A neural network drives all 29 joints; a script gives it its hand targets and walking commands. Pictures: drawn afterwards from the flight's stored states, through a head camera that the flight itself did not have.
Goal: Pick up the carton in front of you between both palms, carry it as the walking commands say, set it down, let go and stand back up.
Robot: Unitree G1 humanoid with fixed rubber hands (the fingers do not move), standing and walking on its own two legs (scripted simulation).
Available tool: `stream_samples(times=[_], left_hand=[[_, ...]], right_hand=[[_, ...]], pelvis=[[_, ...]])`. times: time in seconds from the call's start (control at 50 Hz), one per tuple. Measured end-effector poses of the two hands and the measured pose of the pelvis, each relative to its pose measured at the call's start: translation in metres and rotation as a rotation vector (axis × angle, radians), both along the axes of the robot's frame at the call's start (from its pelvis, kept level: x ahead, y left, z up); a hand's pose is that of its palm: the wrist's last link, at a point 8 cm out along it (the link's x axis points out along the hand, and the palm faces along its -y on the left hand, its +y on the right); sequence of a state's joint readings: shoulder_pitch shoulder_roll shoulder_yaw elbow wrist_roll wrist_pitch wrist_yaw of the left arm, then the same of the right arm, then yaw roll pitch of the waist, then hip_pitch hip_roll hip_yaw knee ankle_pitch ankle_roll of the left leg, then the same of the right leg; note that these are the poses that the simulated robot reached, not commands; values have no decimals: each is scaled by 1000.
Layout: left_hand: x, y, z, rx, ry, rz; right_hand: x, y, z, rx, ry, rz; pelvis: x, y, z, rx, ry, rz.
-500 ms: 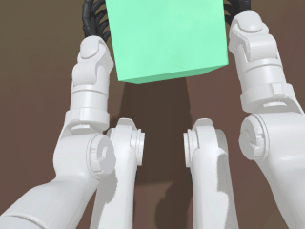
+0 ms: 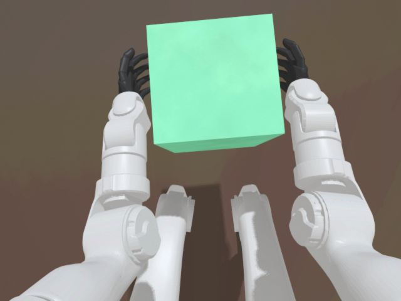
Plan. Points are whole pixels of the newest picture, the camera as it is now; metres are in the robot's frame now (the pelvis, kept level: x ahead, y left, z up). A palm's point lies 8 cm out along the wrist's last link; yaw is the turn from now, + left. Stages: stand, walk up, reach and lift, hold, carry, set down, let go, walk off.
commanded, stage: reach and lift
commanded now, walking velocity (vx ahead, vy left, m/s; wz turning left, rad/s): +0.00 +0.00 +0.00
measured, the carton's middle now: (212, 99) +0.49 -0.01 -0.13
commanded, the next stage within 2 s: none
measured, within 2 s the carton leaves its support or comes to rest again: neither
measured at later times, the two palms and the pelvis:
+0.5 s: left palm (79, 75) +0.43 +0.15 +0.11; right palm (341, 69) +0.43 -0.15 +0.10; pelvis +0.05 +0.00 +0.14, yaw -1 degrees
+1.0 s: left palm out of the picture +0.40 +0.15 +0.26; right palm out of the picture +0.39 -0.15 +0.25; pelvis +0.10 +0.01 +0.25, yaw -1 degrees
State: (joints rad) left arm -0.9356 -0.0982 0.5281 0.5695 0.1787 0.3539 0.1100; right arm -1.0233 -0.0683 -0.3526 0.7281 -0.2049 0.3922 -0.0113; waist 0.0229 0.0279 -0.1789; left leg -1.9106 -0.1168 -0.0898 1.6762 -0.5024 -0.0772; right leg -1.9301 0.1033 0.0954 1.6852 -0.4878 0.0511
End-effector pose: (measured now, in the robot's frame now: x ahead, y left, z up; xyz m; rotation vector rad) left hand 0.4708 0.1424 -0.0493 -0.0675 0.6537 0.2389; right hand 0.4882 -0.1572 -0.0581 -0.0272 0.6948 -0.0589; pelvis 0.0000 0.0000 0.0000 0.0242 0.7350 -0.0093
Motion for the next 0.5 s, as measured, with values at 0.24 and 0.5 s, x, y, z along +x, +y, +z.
stream_samples(times=[0.24,0.5], left_hand=[[-21,3,81,-3,10,-11],[-41,4,163,-2,8,-39]], right_hand=[[-26,3,80,13,12,-24],[-54,4,161,17,10,-56]], pelvis=[[24,-1,67,-6,-100,-3],[49,1,141,-17,-239,-3]])
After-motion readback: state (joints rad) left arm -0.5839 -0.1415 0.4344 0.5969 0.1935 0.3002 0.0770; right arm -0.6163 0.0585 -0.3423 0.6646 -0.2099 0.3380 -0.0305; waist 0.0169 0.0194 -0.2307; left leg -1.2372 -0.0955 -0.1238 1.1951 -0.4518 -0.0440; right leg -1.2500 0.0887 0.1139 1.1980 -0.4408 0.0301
